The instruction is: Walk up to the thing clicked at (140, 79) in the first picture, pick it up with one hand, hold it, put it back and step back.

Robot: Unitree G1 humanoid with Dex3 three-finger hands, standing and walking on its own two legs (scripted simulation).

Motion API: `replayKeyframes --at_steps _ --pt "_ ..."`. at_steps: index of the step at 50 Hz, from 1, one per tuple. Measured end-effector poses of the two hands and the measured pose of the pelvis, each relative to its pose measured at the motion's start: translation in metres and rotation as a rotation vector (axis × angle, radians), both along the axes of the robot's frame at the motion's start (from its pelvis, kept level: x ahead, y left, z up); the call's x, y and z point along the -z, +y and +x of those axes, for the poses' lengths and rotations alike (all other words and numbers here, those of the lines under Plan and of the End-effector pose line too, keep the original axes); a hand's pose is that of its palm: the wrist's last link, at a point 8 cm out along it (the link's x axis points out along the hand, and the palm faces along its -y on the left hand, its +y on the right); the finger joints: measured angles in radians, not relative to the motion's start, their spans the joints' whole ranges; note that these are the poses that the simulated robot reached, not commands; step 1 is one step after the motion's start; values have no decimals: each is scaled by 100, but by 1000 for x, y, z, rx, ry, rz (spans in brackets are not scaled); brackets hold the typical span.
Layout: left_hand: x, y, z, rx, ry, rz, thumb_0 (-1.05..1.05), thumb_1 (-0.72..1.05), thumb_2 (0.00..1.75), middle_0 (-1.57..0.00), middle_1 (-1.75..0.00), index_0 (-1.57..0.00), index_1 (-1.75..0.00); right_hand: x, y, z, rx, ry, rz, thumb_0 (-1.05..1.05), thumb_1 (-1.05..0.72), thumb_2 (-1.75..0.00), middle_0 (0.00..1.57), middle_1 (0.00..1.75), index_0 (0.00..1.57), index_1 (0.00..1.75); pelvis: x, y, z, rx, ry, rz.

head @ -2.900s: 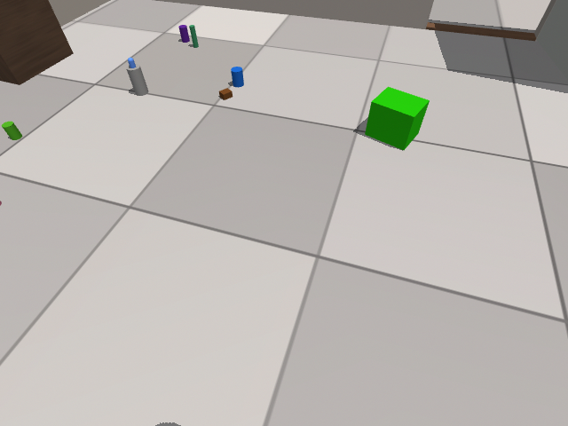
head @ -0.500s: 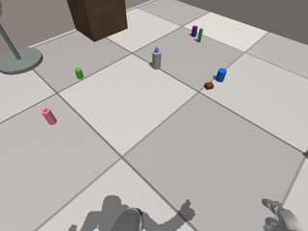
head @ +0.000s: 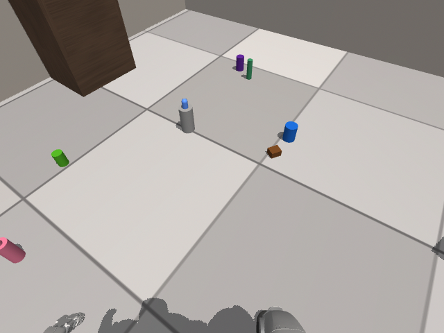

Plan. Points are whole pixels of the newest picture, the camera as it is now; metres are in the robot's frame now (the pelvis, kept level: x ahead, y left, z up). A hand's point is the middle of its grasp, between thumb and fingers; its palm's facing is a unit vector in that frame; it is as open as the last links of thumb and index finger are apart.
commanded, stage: walk up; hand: left
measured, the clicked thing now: (186, 114) +1.46 +0.20 -0.64
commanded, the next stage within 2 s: none
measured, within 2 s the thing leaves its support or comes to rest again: neither
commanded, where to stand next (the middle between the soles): +1.09 -0.01 m, yaw +1 degrees
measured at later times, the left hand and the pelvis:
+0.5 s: hand (112, 287) +0.25 +0.25 -0.14, palm faces +0.05 -0.93 -0.37, open 7.4 cm; pelvis +0.24 -0.04 +0.00, yaw +3 degrees
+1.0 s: hand (129, 182) +0.52 +0.26 -0.13, palm faces -0.04 -0.92 -0.38, open 7.4 cm; pelvis +0.46 -0.02 +0.00, yaw +0 degrees
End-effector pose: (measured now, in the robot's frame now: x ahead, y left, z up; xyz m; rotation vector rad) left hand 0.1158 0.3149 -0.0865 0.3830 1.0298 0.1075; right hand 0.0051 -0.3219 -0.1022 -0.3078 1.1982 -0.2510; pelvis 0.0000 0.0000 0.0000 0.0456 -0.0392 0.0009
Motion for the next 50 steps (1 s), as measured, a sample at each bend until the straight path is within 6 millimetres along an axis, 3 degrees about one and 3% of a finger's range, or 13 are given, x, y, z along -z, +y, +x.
replayKeyframes --at_steps 4,7,14,21,27,32,35,40,46,50 --pt "1 -23 65 -3 -52 29 0 91 90 -20 -30 -20 -30 26 -29 40 17 33 -2 1 -90 -90 21 30 21 30 16 -21 53 -3 9 -21" --pt "-5 -40 94 -17 -103 31 0 91 90 -20 -30 -20 -30 33 -36 81 -11 43 15 1 -91 -90 21 30 20 29 16 -35 80 -16 -7 -25" --pt "-16 -52 100 -101 -36 30 0 90 90 -20 -30 -20 -30 9 -38 193 -90 -64 52 1 -91 -90 21 30 20 29 -7 -48 138 -7 -22 -30" --pt "-3 -40 106 -161 84 26 0 90 90 -20 -30 -20 -30 -7 -40 279 -140 -71 23 0 -91 -90 21 30 20 29 -9 -45 199 -26 -5 -68" --pt "23 -18 133 -217 153 4 0 90 90 -20 -30 -20 -30 -9 -21 363 -196 -55 -19 1 -91 -90 21 30 20 29 4 -29 261 -50 7 -96" --pt "43 -5 174 -237 213 -15 1 90 90 -20 -30 -20 -30 -14 8 434 -233 -141 -41 1 -91 -90 21 30 20 29 11 -10 309 -49 6 -60" --pt "38 -5 213 -190 210 -28 1 91 90 -20 -30 -20 -30 -25 18 454 -189 -198 -31 0 -91 -90 21 30 21 29 3 -4 334 -39 -7 -70" --pt "25 -1 285 -146 113 -38 1 91 90 -20 -30 -20 -30 -31 18 465 -145 -182 -24 0 -90 -90 21 30 21 30 -6 -3 371 -32 -26 -50" --pt "10 -4 355 -99 84 -14 0 91 90 -20 -30 -20 -30 -19 -2 478 -103 -122 -13 0 -90 -90 21 30 21 30 -6 -11 418 -11 -25 -26" --pt "3 -13 401 -83 81 28 0 91 90 -20 -30 -20 -30 -2 -25 496 -67 -83 1 0 -90 -90 21 30 21 30 0 -25 456 -3 -12 -9"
